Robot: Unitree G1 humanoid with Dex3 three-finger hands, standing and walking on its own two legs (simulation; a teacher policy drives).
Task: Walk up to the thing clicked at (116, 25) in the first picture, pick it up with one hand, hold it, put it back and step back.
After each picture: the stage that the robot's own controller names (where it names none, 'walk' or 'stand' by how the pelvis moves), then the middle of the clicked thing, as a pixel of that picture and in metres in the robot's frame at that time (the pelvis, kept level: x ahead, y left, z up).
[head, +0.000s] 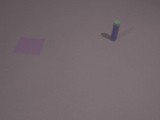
stand; (115, 31) +1.42 -0.35 -0.65
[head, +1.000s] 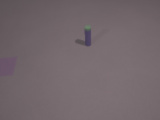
walk; (87, 36) +1.35 +0.04 -0.63
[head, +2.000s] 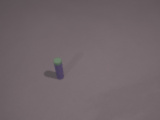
walk; (59, 69) +0.86 +0.26 -0.64
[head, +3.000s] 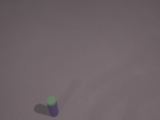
walk; (52, 106) +0.49 +0.19 -0.64
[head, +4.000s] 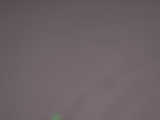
stand; out of the picture +0.40 +0.20 -0.66
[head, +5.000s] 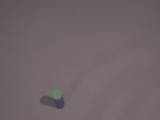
stand; (58, 99) +0.46 +0.16 -0.63
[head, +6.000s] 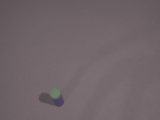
stand; (57, 98) +0.42 +0.19 -0.62
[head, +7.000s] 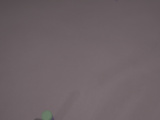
stand; out of the picture +0.42 +0.25 -0.65
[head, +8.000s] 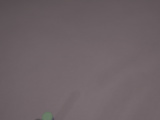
stand; out of the picture +0.41 +0.25 -0.66
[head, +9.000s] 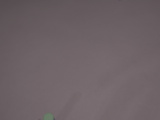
stand; out of the picture +0.40 +0.25 -0.66
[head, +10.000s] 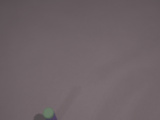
go down; (51, 118) +0.40 +0.24 -0.65
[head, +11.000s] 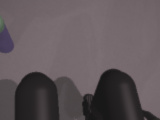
go down; out of the picture +0.48 +0.28 -0.23
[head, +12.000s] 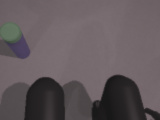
approach; (17, 43) +0.48 +0.26 -0.26
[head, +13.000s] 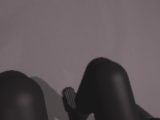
close in; out of the picture +0.47 +0.31 -0.16
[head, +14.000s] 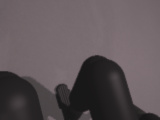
close; out of the picture +0.46 +0.32 -0.16
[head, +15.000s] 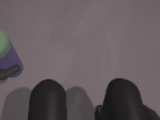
lift; (4, 58) +0.37 +0.26 -0.04
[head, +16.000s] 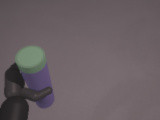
hold; (39, 82) +0.31 +0.15 +0.07
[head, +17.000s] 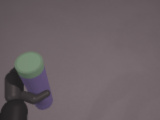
hold; (37, 85) +0.31 +0.16 +0.03
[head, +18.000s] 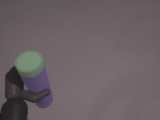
hold; (38, 84) +0.32 +0.16 +0.03
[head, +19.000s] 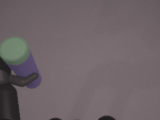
crouch; (25, 67) +0.38 +0.19 -0.02
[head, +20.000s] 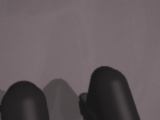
lower; out of the picture +0.51 +0.28 -0.05
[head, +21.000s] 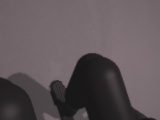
lower; out of the picture +0.47 +0.32 -0.16
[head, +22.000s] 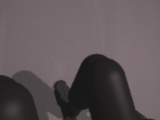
lower; out of the picture +0.46 +0.32 -0.17
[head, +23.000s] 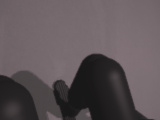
lower; out of the picture +0.46 +0.32 -0.17
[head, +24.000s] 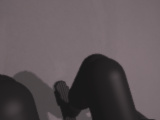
lower; out of the picture +0.45 +0.31 -0.17
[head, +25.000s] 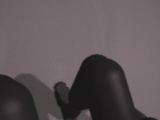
open; out of the picture +0.46 +0.32 -0.17
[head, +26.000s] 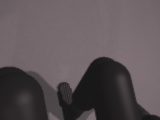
stand; out of the picture +0.44 +0.31 -0.18
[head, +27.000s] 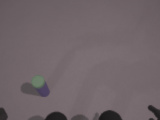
stand; (41, 87) +0.43 +0.23 -0.49
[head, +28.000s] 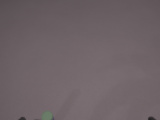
stand; out of the picture +0.40 +0.22 -0.60
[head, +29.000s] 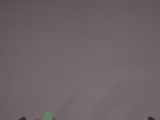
stand; out of the picture +0.40 +0.22 -0.60
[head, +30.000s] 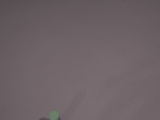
stand; out of the picture +0.41 +0.21 -0.64
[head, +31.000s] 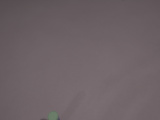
stand; out of the picture +0.41 +0.23 -0.66
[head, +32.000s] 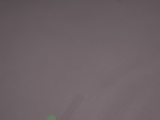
stand; out of the picture +0.40 +0.23 -0.66
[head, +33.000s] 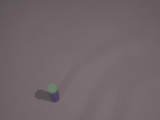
walk; (53, 93) +0.46 +0.17 -0.64
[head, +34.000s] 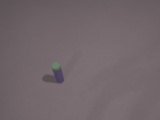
walk; (58, 73) +0.71 +0.26 -0.63
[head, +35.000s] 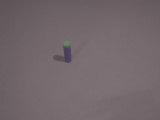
stand; (67, 52) +1.05 +0.18 -0.63
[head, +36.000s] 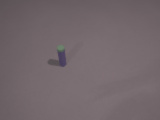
stand; (61, 56) +1.00 +0.20 -0.65
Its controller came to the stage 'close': yes
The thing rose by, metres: 0.67
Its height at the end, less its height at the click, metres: +0.00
